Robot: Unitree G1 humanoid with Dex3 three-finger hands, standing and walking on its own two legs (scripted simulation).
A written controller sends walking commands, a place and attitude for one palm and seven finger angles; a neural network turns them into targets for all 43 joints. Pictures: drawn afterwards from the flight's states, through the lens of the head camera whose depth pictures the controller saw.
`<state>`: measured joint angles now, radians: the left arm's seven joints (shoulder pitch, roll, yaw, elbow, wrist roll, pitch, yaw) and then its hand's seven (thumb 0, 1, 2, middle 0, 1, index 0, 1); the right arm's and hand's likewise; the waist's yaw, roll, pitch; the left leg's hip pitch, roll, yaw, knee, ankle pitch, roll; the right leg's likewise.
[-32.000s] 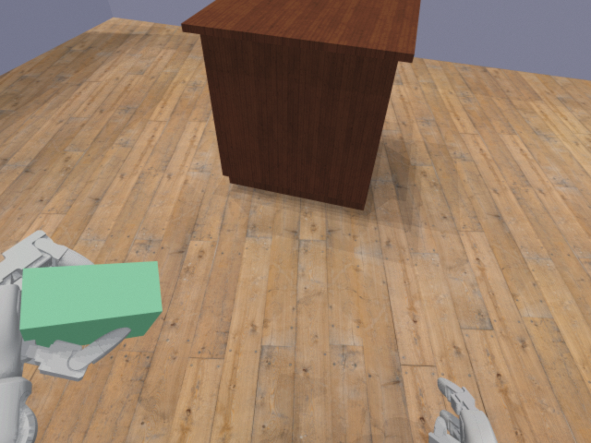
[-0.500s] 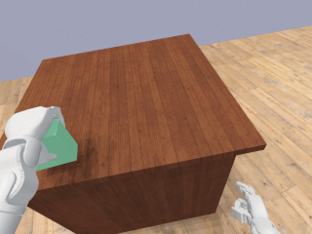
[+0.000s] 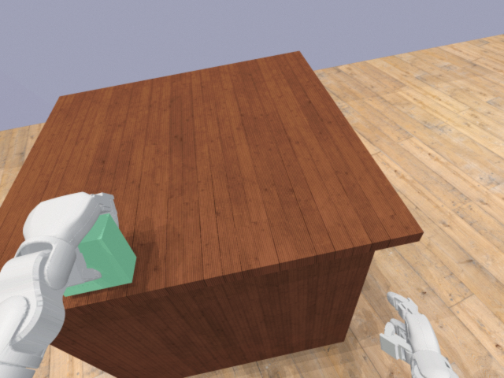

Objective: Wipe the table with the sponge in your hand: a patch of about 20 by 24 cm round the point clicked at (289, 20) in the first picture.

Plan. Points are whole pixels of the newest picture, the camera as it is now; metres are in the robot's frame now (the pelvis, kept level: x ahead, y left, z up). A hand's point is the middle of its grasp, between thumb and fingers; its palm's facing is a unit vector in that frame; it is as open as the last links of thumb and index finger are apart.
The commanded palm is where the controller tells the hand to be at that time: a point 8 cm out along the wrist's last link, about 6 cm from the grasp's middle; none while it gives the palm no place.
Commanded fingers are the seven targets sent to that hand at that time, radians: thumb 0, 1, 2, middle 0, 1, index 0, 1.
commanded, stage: move the sponge above the wiping area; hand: left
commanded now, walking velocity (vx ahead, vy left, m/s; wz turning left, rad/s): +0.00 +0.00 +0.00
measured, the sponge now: (91, 262) +0.24 +0.30 +0.07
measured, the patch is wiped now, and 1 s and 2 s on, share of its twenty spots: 0.00 0.00 0.00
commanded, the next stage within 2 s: lower the sponge onto the table in 1.62 s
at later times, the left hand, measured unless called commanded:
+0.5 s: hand (94, 245) +0.25 +0.28 +0.11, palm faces -0.15 -0.06 -0.99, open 9.4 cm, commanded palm +0.23 +0.31 +0.23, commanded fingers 0.00 0.10 1.30 -1.20 -1.60 -1.20 -1.60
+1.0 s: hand (94, 235) +0.26 +0.28 +0.13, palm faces -0.05 -0.03 -1.00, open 9.3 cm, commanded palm +0.24 +0.31 +0.23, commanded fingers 0.00 0.10 1.30 -1.20 -1.60 -1.20 -1.60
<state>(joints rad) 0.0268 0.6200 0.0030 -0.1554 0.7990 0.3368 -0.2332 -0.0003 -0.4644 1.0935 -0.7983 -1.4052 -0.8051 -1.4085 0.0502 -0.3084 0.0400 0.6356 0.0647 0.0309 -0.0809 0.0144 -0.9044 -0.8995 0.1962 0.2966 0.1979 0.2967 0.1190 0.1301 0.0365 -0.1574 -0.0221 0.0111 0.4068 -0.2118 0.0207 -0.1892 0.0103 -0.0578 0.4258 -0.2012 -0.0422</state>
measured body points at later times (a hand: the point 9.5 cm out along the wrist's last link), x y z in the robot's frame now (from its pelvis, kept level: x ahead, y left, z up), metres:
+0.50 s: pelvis +0.00 +0.00 +0.00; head +0.01 -0.05 +0.45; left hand +0.25 +0.28 +0.17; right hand +0.23 -0.23 -0.10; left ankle +0.01 +0.11 -0.74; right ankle +0.02 -0.09 -0.74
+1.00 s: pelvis +0.00 +0.00 +0.00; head +0.01 -0.03 +0.45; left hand +0.25 +0.28 +0.18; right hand +0.24 -0.20 -0.09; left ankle +0.01 +0.11 -0.74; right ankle +0.02 -0.09 -0.74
